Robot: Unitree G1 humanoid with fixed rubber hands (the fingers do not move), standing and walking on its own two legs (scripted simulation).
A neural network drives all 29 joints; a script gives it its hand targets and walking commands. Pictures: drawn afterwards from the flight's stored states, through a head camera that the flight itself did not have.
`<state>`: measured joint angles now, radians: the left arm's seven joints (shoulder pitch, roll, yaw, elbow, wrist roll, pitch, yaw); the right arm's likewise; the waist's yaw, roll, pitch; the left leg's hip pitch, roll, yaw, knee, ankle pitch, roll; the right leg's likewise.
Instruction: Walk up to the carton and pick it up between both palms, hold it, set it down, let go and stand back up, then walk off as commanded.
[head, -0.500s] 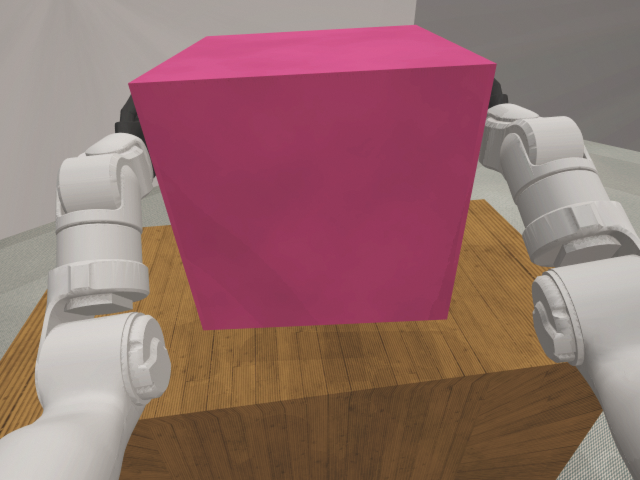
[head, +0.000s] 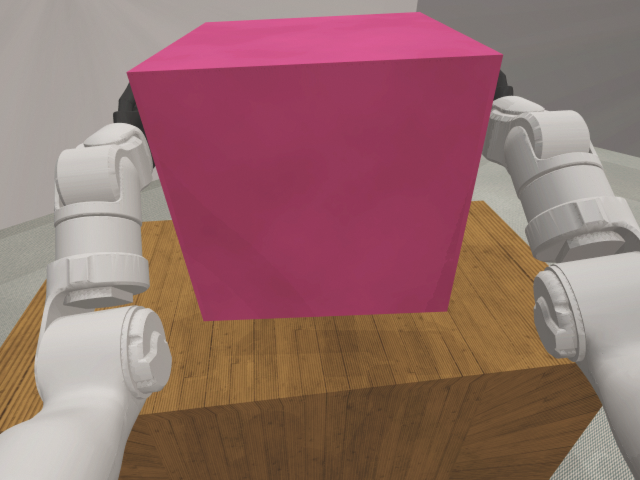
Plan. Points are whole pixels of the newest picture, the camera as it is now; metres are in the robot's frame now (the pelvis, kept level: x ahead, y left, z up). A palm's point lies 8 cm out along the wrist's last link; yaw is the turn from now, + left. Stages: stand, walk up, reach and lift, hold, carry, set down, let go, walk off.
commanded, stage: set down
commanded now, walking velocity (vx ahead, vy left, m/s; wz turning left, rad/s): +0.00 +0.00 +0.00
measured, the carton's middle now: (318, 157) +0.44 +0.00 +0.27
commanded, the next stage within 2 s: none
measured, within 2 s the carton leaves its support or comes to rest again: neither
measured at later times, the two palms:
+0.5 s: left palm (137, 151) +0.42 +0.23 +0.29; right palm (451, 135) +0.43 -0.17 +0.30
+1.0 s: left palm (146, 175) +0.43 +0.23 +0.25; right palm (445, 157) +0.43 -0.17 +0.27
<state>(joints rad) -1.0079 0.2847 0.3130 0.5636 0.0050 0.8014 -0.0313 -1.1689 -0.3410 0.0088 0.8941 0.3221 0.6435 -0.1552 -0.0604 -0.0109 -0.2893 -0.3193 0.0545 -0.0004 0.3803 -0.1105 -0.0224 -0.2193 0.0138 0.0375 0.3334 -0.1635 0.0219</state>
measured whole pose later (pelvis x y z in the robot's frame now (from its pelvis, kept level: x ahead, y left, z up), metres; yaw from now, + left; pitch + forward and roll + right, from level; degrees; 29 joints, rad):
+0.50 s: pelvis +0.02 +0.00 +0.00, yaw +0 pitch +2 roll -1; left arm -1.01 0.29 0.34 0.60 0.07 0.59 -0.07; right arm -1.11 -0.27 -0.07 0.95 0.32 0.35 -0.16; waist -0.06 -0.06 -0.18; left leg -0.27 0.04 0.00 0.35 -0.12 -0.02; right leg -0.17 0.00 0.04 0.31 -0.18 0.02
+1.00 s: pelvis +0.02 +0.00 +0.00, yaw +1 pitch +0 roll -1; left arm -0.97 0.29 0.32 0.68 0.07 0.47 -0.09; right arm -1.03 -0.22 -0.16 0.90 0.28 0.30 -0.16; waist -0.06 -0.08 -0.12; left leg -0.22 0.03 0.00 0.34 -0.12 -0.02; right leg -0.12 -0.01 0.04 0.30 -0.18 0.02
